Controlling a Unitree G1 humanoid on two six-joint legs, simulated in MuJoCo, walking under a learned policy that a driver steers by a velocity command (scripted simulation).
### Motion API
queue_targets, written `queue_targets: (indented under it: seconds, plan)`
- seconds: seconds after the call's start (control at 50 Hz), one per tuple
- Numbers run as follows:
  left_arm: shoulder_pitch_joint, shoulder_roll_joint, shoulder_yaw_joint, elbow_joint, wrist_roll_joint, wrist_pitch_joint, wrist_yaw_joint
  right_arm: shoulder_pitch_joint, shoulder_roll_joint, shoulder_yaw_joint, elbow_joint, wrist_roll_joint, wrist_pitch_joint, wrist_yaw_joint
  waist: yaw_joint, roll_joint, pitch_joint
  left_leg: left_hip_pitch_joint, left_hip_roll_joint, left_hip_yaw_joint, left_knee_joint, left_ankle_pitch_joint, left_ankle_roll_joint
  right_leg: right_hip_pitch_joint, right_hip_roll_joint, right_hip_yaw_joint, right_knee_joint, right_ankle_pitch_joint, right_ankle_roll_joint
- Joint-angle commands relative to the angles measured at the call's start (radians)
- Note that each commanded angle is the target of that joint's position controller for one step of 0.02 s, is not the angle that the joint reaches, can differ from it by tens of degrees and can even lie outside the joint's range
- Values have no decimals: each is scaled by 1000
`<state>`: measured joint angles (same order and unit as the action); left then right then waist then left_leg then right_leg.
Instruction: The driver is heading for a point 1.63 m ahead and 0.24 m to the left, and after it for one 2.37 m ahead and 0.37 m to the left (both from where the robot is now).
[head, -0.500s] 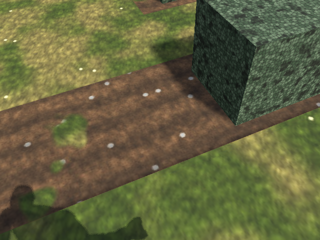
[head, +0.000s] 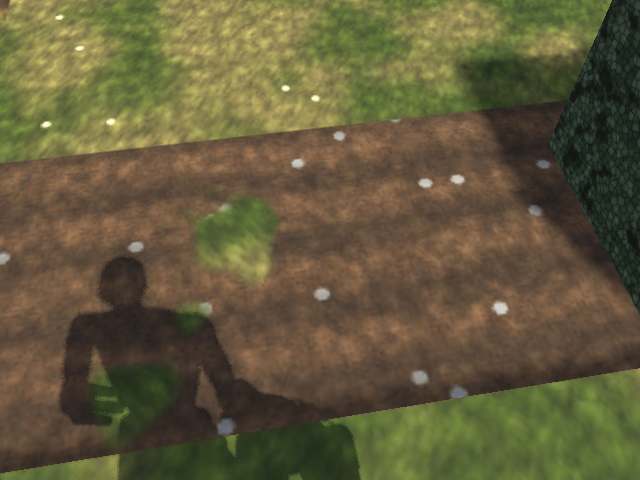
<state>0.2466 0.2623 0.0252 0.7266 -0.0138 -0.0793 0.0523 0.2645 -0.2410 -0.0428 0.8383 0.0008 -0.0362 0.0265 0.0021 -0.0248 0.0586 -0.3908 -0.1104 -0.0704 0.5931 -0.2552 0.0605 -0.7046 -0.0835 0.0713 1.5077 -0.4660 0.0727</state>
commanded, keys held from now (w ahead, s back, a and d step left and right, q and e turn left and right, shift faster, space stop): q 0.34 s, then no key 0.66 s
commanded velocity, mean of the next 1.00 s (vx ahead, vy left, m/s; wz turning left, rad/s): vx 0.06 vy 0.00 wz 0.32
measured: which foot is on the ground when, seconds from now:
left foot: down 0.00-0.18, up 0.20-0.50, down 0.52-1.00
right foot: up 0.00-0.14, down 0.16-0.52, up 0.54-0.78, down 0.80-1.00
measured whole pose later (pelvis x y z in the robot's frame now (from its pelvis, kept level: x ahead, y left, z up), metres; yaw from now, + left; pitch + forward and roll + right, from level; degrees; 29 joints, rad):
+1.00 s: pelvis +0.14 +0.01 +0.01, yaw +18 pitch -2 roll +0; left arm 0.20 0.25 0.05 0.88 0.01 0.01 0.01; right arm 0.16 -0.22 -0.05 0.80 -0.01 0.05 -0.01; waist 0.01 0.00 0.04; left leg -0.20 -0.06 -0.04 0.49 -0.26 0.04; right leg -0.18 -0.05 0.04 0.49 -0.29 0.06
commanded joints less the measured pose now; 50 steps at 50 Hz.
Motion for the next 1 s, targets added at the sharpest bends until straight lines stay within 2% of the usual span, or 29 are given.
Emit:
queue_targets:
  seconds: [0.02, 0.06, 0.08, 0.12, 0.16, 0.18, 0.2, 0.22, 0.24, 0.26, 0.28, 0.32, 0.38, 0.44, 0.48, 0.5, 0.52, 0.54, 0.56, 0.58, 0.62, 0.64, 0.74, 0.78, 0.8, 0.82, 0.84, 0.88, 1.0]
  plan:
    - [9, 91, 32, -87, 39, -22, 8, -122, -173, -41, -137, -2, -23, -40, 42, 86, -83, -107, 186, -166, -234, 729, 184, 196, 18, -26, -611, 295, 1]
    - [9, 64, 30, -72, 16, -28, -15, -72, -176, -48, -123, -1, -1, -59, 26, 171, -191, -22, 160, -127, -201, 742, 167, 346, 101, -46, -798, 488, 24]
    - [15, 74, 34, -67, 6, -24, -22, -56, -176, -52, -118, 6, 11, -64, 22, 163, -214, 30, 175, -147, -177, 712, 159, 366, 113, -33, -846, 518, 27]
    - [-1, 100, 50, -79, 16, -9, -28, -29, -160, -54, -113, 26, 28, -68, 24, 129, -206, 66, 192, -230, -129, 568, 120, 409, 113, -7, -923, 541, 6]
    - [19, 106, 62, -87, 39, -1, -26, -53, -135, -53, -131, 31, 44, -70, 61, 112, -166, 37, 140, -280, -28, 375, 60, 491, 89, 2, -1015, 616, -33]
    - [41, 150, 72, -94, 51, -1, -21, -44, -98, -46, -152, 18, 47, -68, 59, 15, -185, -11, 62, -228, 123, 162, 11, 582, -33, 91, -1035, 871, -75]
    - [54, 172, 74, -98, 74, 12, -21, 106, -50, -34, -147, 20, 44, -62, -3, -242, -270, -153, -63, -143, 400, -376, -48, 756, -282, 327, -1026, 1167, -250]
    - [55, 155, 73, -102, 53, 23, -31, 179, -114, -38, -148, 21, 47, -51, -21, -287, -338, -223, -24, -112, 563, -486, -76, 774, -379, 499, -1074, 1034, -339]
    - [11, 132, 71, -118, 33, 30, -32, 131, -180, -59, -143, 25, 64, -50, -7, -200, -287, -260, 24, -86, 656, -417, -99, 713, -335, 459, -1098, 792, -335]
    - [-27, 105, 64, -124, 28, 42, -31, 62, -196, -67, -155, 25, 90, -57, 5, -125, -237, -282, 58, -53, 687, -343, -113, 656, -272, 363, -1113, 598, -301]
    - [-75, 91, 59, -128, 25, 52, -30, 34, -187, -69, -166, 27, 112, -61, 0, -104, -184, -273, 81, -44, 674, -295, -124, 569, -237, 287, -1144, 489, -285]
    - [-138, 120, 70, -126, 39, 66, -25, 20, -137, -58, -185, 31, 131, -59, -23, -134, -127, -172, 98, 19, 547, -225, -131, 425, -166, 150, -1193, 411, -255]
    - [-154, 139, 80, -119, 42, 70, -25, 3, -97, -42, -197, 20, 119, -49, -15, -142, -170, -32, 102, 59, 342, -201, -116, 408, -159, 62, -1189, 496, -266]
    - [-143, 151, 83, -95, 13, 76, -32, 0, -113, -43, -201, 7, 110, -30, -5, -155, -209, 69, 104, 72, 156, -125, -85, 441, -190, 62, -1170, 473, -280]
    - [-156, 141, 76, -79, -3, 85, -35, 47, -105, -45, -182, -3, 108, -21, -41, -132, -197, 207, 77, 113, -50, 13, -43, 382, -162, 24, -1134, 326, -234]
    - [-124, 110, 67, -59, -3, 89, -38, 55, -113, -46, -183, -17, 106, -20, -41, -86, -171, 270, 88, 72, -139, 61, -16, 324, -119, -13, -1086, 214, -168]
    - [-92, 46, 46, -63, 22, 89, -49, 53, -188, -57, -203, -31, 103, -30, 1, 140, -155, 326, 288, -210, -248, 142, 44, 206, -20, -124, -864, 61, -61]
    - [-136, 58, 48, -97, 20, 88, -44, -11, -231, -57, -225, -49, 99, -25, -2, 296, -103, 129, 440, -395, -347, 51, 181, 189, 41, -84, -805, -96, -39]
    - [-174, 112, 60, -92, 9, 91, -37, -71, -205, -50, -242, -61, 82, -24, -16, 241, -49, 63, 409, -378, -369, -40, 203, 230, 19, -28, -727, -62, -36]
    - [-158, 118, 67, -75, 7, 94, -36, -107, -156, -34, -234, -56, 64, -25, 4, 216, -44, 80, 366, -316, -357, -30, 174, 236, 15, -9, -715, -4, -35]
    - [-107, 111, 70, -29, 27, 100, -30, -131, -122, -23, -213, -29, 44, -27, 14, 194, -69, 161, 308, -225, -307, 137, 123, 251, 10, 1, -719, 66, -15]
    - [-89, 98, 67, -15, 26, 99, -34, -127, -109, -16, -202, -24, 41, -29, 20, 175, -87, 182, 293, -189, -275, 287, 117, 284, 10, 3, -722, 84, -6]
    - [-90, 76, 48, 10, 4, 93, -44, -86, -108, -20, -154, -10, 56, -27, -2, 141, -132, 307, 279, -163, -176, 580, 123, 378, 25, -26, -924, 113, 12]
    - [-54, 85, 44, 32, 11, 89, -47, -95, -102, -20, -139, 0, 62, -29, 20, 116, -142, 284, 253, -162, -171, 474, 83, 492, 11, -16, -1086, 358, -2]
    - [-52, 112, 46, 35, 22, 89, -48, -80, -97, -21, -133, -6, 59, -27, 7, 79, -147, 258, 223, -154, -171, 353, 52, 544, -14, 2, -1081, 493, -13]
    - [-52, 155, 56, 45, 25, 91, -48, -49, -103, -25, -126, -15, 55, -21, -29, 3, -127, 216, 175, -128, -186, 236, 31, 558, -19, -5, -1040, 514, -30]
    - [-58, 152, 61, 59, 20, 92, -51, -61, -100, -24, -120, -15, 55, -20, -18, -36, -105, 221, 148, -94, -197, 171, 12, 516, -1, -15, -1035, 411, -43]
    - [-68, 112, 52, 73, 25, 87, -51, -119, -92, -24, -118, -12, 61, -26, 3, -22, -80, 224, 141, -70, -181, 134, 3, 495, 3, -9, -1070, 372, -38]
    - [-55, 105, 45, 122, 20, 74, -39, -115, -82, -30, -81, -12, 75, -39, 5, 4, -55, 228, 129, -52, -183, 143, -4, 498, 12, -13, -1082, 346, -36]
